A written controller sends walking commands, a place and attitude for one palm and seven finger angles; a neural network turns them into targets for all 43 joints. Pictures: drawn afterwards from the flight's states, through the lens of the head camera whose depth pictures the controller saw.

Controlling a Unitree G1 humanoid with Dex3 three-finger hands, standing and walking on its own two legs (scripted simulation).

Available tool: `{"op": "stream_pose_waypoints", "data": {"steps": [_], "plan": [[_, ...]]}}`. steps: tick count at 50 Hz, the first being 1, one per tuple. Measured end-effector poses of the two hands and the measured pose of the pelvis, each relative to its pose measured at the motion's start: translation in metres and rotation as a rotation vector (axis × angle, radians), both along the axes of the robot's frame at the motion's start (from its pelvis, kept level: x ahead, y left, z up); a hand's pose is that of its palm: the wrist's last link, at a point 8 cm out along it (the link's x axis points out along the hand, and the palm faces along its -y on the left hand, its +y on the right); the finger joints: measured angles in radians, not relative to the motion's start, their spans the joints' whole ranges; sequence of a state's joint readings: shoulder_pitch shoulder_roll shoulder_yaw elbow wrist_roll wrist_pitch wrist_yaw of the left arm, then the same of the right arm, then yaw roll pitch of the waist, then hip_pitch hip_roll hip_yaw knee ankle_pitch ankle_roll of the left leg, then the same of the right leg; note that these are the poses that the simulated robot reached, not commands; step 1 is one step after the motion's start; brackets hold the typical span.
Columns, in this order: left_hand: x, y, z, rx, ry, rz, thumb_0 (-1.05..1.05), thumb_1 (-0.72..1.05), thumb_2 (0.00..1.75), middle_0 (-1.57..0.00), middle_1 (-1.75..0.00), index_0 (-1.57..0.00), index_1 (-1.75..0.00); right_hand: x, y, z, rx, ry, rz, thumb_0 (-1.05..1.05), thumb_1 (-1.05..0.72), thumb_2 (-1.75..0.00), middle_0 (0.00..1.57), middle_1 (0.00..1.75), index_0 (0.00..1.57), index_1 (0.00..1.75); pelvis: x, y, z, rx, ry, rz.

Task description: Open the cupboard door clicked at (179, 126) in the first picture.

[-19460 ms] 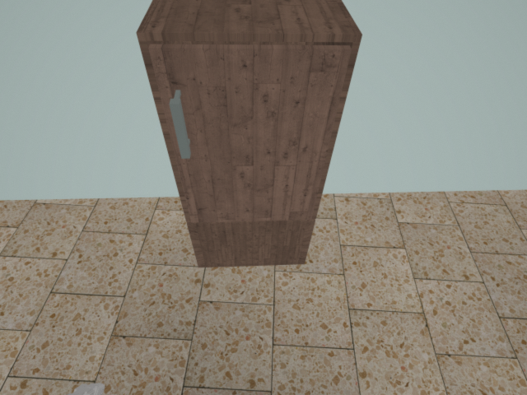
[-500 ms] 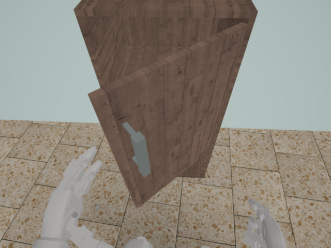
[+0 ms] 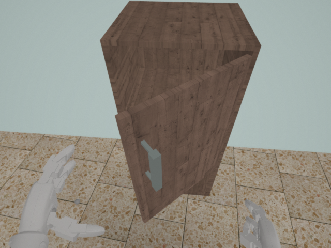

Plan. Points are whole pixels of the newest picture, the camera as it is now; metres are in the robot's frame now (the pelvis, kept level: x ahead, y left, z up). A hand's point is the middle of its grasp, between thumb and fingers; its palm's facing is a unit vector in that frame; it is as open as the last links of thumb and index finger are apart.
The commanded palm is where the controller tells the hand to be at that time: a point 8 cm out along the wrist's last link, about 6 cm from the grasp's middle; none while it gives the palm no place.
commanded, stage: draw the hand back to the body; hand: left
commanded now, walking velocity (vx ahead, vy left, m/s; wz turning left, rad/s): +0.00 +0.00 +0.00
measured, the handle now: (151, 166) +0.31 +0.08 +0.04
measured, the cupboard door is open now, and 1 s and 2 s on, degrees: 42 42 42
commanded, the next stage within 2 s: step back with the hand held close in 0.94 s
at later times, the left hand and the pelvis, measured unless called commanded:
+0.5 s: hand (38, 165) +0.21 +0.25 +0.17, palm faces +0.40 -0.82 -0.41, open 9.8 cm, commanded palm +0.16 +0.30 +0.20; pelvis +0.02 +0.01 +0.03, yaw -1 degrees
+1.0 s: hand (41, 165) +0.20 +0.24 +0.19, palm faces +0.43 -0.81 -0.41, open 7.4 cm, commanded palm +0.15 +0.28 +0.20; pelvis +0.01 -0.02 +0.03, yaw -1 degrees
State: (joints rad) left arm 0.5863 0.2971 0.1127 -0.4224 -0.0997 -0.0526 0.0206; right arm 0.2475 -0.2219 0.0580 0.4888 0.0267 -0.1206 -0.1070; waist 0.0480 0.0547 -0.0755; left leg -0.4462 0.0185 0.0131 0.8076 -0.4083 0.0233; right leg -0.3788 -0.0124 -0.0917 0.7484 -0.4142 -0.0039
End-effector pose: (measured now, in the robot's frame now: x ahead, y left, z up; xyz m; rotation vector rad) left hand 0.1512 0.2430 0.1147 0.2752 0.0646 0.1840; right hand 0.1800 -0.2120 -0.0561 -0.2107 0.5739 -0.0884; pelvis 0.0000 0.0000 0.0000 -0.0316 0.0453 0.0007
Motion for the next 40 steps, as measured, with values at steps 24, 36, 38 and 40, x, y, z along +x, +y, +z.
{"op": "stream_pose_waypoints", "data": {"steps": [24,36,38,40], "plan": [[0.017,0.047,0.073,0.188,-0.132,0.193,0.0,0.46,0.71,-0.19,-0.3,-0.2,-0.3,0.019,0.005,0.017,-0.009,0.061,0.039,0.01,-0.9,-0.9,0.21,0.3,0.21,0.3,0.02,0.006,0.032,0.022,-0.111,-0.017],[0.017,0.049,0.087,0.202,-0.182,0.243,0.01,0.81,0.87,-0.2,-0.3,-0.21,-0.3,0.017,-0.012,0.014,-0.007,0.09,0.018,0.01,-0.9,-0.9,0.21,0.3,0.21,0.3,0.018,-0.005,0.034,0.024,-0.126,-0.019],[0.017,0.044,0.085,0.195,-0.173,0.233,0.01,0.83,0.88,-0.21,-0.3,-0.21,-0.3,0.015,-0.016,0.014,-0.009,0.094,0.014,0.01,-0.9,-0.9,0.21,0.3,0.21,0.3,0.018,-0.007,0.034,0.025,-0.127,-0.019],[0.016,0.04,0.084,0.192,-0.168,0.223,0.01,0.85,0.89,-0.21,-0.3,-0.21,-0.3,0.013,-0.019,0.013,-0.011,0.096,0.009,0.01,-0.9,-0.9,0.2,0.3,0.21,0.3,0.017,-0.009,0.034,0.025,-0.13,-0.019]]}}
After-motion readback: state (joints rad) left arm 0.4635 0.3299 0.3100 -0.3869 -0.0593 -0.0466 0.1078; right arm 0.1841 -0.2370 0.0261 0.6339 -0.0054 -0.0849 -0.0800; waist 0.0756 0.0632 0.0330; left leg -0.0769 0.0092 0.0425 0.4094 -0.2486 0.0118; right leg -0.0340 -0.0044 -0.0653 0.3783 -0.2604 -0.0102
